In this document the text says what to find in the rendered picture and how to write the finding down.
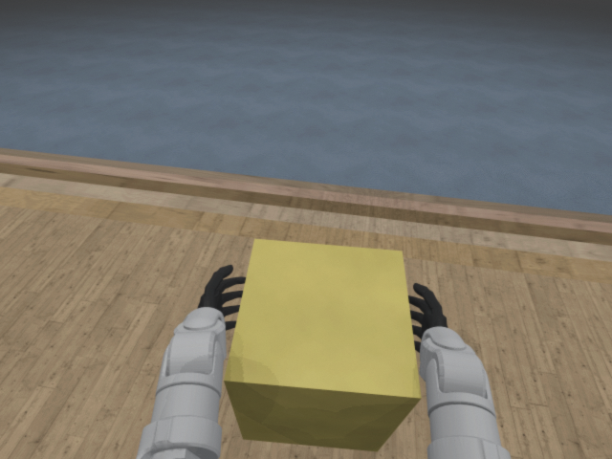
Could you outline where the right robot forearm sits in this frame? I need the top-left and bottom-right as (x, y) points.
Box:
(419, 326), (511, 459)

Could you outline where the carton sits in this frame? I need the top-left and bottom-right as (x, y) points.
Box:
(224, 239), (422, 451)

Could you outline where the robot left hand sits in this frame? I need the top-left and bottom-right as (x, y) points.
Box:
(197, 265), (246, 331)

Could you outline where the robot right hand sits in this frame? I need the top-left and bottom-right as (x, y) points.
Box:
(408, 283), (448, 353)

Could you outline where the left robot forearm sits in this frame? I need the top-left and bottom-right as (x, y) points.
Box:
(136, 307), (227, 459)

